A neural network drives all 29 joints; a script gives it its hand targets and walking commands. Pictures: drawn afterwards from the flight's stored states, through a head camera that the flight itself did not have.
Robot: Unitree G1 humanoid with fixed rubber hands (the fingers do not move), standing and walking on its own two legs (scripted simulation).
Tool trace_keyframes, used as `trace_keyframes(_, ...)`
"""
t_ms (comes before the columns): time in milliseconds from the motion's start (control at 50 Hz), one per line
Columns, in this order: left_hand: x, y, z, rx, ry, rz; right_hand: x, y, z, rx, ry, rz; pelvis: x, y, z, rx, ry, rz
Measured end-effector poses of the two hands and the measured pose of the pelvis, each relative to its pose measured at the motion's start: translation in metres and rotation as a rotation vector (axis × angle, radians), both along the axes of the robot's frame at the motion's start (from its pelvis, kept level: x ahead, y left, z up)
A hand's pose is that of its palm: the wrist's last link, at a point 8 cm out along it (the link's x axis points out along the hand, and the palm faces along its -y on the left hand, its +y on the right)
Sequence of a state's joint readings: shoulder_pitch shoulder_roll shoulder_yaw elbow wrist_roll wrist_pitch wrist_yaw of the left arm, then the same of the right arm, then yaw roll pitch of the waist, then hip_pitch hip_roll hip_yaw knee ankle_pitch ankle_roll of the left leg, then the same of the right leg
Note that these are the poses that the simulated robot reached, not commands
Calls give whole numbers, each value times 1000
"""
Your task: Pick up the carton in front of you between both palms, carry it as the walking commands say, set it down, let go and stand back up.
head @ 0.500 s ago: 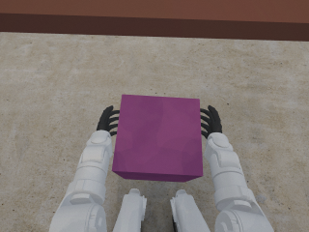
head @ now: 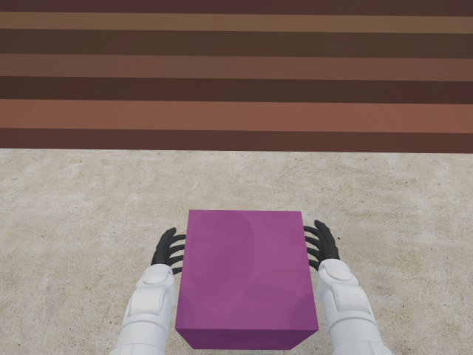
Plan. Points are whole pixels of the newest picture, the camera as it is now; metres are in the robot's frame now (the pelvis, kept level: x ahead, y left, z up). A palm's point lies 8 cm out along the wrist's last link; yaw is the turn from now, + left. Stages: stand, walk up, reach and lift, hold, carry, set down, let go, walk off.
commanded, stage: reach and lift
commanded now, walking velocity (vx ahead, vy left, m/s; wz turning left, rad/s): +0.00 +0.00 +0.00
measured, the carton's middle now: (243, 284) +0.30 +0.00 -0.10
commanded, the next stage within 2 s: hold in 1.22 s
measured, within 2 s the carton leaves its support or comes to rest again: neither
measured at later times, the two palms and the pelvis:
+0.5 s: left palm (154, 267) +0.28 +0.15 +0.04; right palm (345, 256) +0.28 -0.15 +0.06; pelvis -0.02 +0.00 +0.03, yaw +0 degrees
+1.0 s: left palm (155, 255) +0.29 +0.15 +0.06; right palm (345, 244) +0.30 -0.15 +0.07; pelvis +0.01 +0.00 +0.04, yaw +0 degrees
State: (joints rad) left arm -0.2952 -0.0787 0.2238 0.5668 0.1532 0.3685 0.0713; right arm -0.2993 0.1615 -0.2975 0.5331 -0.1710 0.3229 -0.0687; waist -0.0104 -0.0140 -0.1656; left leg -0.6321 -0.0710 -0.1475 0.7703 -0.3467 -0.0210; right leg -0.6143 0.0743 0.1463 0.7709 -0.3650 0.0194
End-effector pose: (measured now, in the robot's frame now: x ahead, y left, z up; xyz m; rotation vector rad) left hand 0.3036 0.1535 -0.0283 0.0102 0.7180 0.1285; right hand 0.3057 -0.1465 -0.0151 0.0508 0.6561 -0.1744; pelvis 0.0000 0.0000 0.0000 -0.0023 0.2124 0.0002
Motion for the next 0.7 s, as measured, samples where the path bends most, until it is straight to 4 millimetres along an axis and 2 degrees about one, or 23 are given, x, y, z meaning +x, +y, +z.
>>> trace_keyframes(180, -13, -6, 52, 15, -9, 6, -10, -6, 50, -19, -9, 27, 9, -1, 25, 2, -153, 2)
trace_keyframes(280, -21, -10, 71, 25, -10, 0, -16, -9, 69, -28, -11, 34, 5, -1, 30, 4, -225, -2)
trace_keyframes(520, -28, -6, 73, 29, 17, -7, -23, -5, 73, -47, 15, 45, -20, -4, 28, 3, -271, -4)
trace_keyframes(700, -17, -3, 83, 32, 2, -13, -15, -3, 81, -47, 0, 39, -17, -1, 30, 3, -268, -2)
